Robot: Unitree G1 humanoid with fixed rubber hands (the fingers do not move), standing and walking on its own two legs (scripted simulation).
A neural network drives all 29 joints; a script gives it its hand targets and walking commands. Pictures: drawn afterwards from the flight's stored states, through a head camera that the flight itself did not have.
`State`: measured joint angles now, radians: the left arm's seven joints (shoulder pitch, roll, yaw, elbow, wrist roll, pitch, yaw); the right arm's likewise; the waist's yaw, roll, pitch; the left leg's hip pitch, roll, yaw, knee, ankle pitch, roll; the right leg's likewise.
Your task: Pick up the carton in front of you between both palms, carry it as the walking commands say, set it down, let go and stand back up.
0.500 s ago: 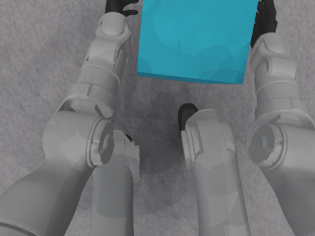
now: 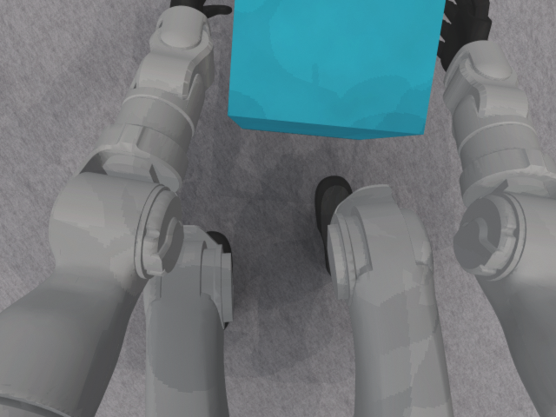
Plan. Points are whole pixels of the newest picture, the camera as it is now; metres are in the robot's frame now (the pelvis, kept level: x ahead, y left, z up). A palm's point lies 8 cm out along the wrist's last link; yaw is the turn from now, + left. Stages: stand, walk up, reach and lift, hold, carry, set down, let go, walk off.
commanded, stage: set down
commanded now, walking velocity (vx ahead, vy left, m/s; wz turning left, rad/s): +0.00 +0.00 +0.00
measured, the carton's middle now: (318, 56) +0.48 -0.15 -0.26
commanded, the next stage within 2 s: let go in 1.54 s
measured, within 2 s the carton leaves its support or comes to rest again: neither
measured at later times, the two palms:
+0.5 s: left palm (186, 22) +0.54 +0.00 -0.20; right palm (507, 53) +0.43 -0.37 -0.20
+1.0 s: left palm out of the picture +0.55 -0.01 -0.03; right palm out of the picture +0.43 -0.38 -0.03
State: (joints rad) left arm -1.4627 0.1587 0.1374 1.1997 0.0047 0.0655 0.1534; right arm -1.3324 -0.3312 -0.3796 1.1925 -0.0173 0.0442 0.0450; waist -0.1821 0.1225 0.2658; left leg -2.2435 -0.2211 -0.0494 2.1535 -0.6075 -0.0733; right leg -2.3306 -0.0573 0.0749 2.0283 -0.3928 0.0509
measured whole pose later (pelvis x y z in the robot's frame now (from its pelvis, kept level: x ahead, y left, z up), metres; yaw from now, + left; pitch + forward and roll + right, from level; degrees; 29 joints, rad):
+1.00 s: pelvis +0.01 -0.02 +0.08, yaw -2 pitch +42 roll +5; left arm -1.21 0.17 0.17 0.88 0.00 0.18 0.15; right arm -1.11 -0.37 -0.35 0.90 0.08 0.11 0.04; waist -0.16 0.07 0.06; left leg -1.99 -0.10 -0.02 1.87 -0.62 -0.06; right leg -2.14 0.01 0.08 1.77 -0.37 0.02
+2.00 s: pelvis +0.10 -0.05 +0.34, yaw -7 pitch +26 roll +2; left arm -0.29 0.06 0.14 0.54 0.09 0.08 0.10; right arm -0.24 -0.27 -0.17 0.54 -0.01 0.05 0.14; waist -0.08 0.02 -0.01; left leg -0.88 -0.03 -0.09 0.83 -0.41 -0.06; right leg -1.03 0.04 0.04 0.82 -0.25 -0.03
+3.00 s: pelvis +0.15 -0.02 +0.38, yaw -7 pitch +0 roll -1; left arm 0.19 0.27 0.04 0.67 0.05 0.04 0.02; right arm 0.22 -0.30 -0.06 0.55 -0.04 0.07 -0.01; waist 0.00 0.05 0.01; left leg -0.13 -0.01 -0.08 0.52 -0.39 0.00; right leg -0.27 0.02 0.04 0.52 -0.25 0.01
